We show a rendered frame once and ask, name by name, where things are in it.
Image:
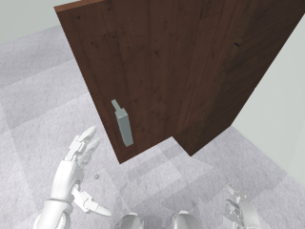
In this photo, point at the left robot hand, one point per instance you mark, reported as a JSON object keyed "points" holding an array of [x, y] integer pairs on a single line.
{"points": [[71, 169]]}

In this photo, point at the handle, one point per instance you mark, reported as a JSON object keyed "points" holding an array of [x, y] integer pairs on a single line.
{"points": [[123, 123]]}

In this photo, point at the robot thigh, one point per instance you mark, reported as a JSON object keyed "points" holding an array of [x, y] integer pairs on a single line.
{"points": [[186, 221], [130, 222]]}

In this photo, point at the robot left thigh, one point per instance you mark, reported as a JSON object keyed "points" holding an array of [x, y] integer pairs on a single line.
{"points": [[130, 222]]}

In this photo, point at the robot left forearm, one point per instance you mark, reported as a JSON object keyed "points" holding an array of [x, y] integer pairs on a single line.
{"points": [[55, 215]]}

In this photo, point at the cupboard door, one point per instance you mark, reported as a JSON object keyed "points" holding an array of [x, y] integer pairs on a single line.
{"points": [[158, 59]]}

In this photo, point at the robot right thigh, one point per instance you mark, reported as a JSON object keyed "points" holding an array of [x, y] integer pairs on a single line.
{"points": [[186, 221]]}

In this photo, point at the right robot hand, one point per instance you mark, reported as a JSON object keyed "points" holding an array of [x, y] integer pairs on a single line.
{"points": [[244, 214]]}

